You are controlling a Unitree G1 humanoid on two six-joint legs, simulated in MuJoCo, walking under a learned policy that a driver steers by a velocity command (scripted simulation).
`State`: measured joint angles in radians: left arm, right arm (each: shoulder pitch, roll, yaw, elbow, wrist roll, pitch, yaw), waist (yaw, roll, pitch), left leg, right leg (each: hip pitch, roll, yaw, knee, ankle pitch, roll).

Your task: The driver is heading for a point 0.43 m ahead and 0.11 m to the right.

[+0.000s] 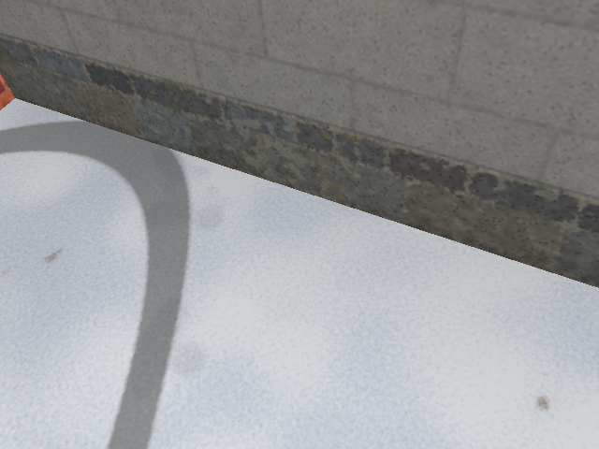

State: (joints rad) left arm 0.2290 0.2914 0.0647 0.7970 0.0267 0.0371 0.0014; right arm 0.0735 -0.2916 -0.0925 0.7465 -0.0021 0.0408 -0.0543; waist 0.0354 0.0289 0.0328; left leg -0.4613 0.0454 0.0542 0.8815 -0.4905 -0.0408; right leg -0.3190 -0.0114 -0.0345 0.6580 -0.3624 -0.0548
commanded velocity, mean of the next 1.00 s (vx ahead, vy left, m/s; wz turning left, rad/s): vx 0.00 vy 0.00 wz -0.46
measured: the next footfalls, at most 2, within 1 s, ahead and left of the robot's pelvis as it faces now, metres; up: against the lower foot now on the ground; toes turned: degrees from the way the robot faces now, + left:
left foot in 0.44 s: +0.10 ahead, +0.13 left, +0.00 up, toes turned -22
right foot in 0.84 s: -0.01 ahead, -0.12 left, +0.00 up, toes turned -27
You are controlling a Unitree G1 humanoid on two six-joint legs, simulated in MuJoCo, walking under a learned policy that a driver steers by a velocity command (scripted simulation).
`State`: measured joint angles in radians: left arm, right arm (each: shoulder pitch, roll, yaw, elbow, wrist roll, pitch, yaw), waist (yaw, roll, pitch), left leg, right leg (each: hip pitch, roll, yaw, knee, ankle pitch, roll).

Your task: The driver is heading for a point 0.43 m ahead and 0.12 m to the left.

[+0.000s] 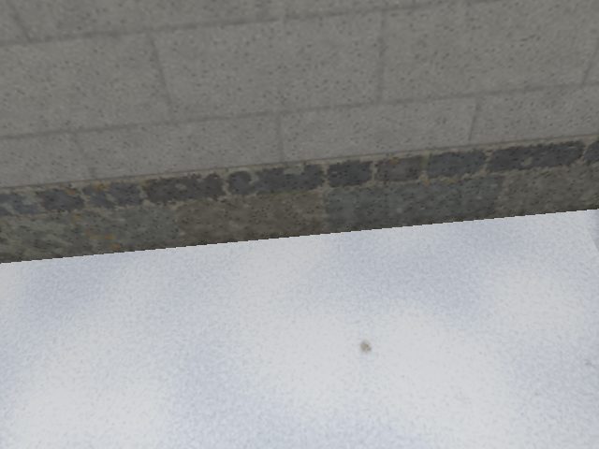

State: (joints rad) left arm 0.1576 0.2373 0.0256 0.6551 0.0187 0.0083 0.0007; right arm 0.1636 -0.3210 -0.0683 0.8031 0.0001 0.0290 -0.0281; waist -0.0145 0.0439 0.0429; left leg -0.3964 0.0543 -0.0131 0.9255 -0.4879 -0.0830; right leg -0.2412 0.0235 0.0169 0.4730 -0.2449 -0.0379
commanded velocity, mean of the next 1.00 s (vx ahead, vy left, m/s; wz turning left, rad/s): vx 0.07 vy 0.00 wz -0.03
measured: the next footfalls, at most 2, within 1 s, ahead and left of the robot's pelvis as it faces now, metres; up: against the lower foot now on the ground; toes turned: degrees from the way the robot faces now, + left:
left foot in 0.18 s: +0.02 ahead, +0.15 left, +0.00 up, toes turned +0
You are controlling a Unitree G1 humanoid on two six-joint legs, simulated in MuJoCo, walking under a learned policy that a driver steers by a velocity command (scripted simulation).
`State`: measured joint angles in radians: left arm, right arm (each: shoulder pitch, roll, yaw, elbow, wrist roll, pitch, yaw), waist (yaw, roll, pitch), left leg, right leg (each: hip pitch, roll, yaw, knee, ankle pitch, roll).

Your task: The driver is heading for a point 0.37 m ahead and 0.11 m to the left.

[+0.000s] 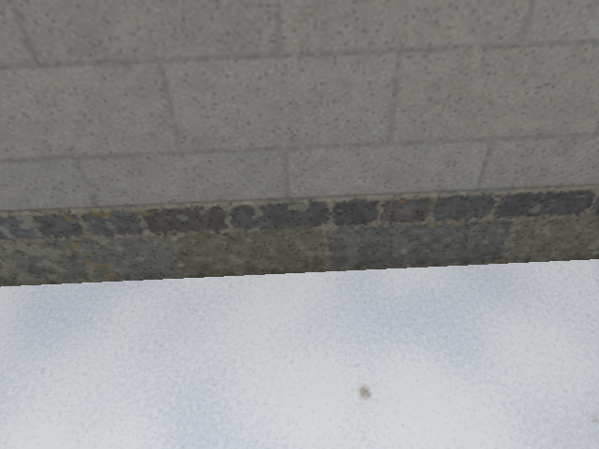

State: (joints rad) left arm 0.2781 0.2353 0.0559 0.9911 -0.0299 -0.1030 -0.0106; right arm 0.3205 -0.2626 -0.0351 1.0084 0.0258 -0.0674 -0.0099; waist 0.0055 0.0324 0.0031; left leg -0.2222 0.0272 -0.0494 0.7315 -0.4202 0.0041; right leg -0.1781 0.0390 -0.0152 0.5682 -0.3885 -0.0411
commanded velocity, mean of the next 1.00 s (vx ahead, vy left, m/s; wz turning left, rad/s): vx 0.24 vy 0.00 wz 0.03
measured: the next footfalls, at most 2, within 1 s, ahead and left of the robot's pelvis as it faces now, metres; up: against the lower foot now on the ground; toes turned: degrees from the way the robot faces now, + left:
left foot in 0.36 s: +0.36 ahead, +0.13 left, +0.00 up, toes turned +2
right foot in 0.80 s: +0.44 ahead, -0.10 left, +0.00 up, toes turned +3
